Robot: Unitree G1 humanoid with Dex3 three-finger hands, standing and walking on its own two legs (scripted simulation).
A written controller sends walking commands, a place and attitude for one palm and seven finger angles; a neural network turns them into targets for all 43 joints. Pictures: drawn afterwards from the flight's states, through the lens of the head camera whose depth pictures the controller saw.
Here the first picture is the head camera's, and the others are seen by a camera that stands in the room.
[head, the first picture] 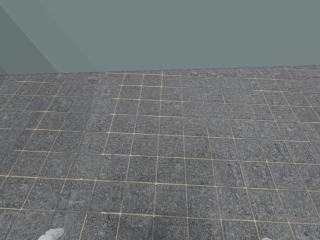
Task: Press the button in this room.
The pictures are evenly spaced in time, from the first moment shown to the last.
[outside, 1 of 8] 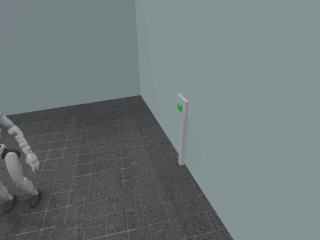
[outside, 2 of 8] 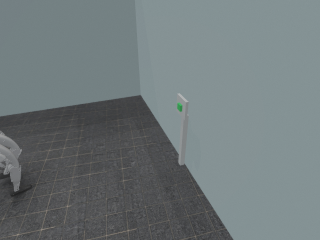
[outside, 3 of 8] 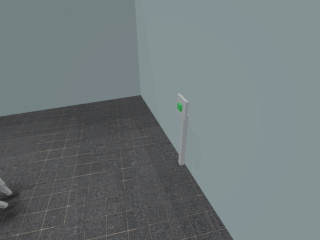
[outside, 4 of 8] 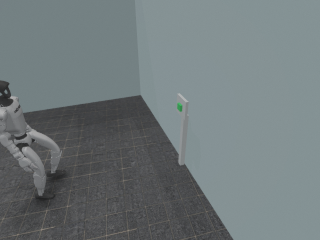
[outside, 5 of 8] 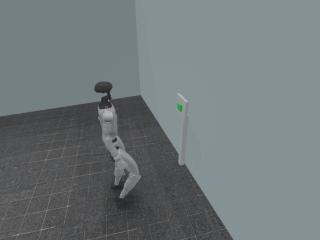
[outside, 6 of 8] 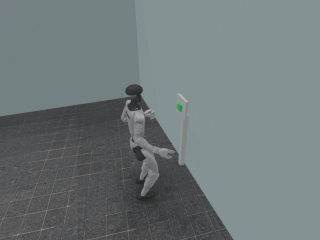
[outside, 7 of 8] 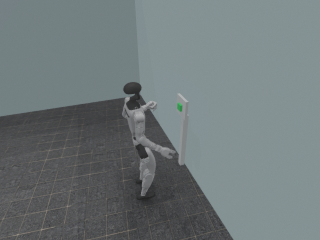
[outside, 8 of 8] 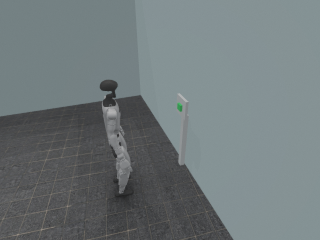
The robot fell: no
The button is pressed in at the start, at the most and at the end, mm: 0 14 0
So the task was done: yes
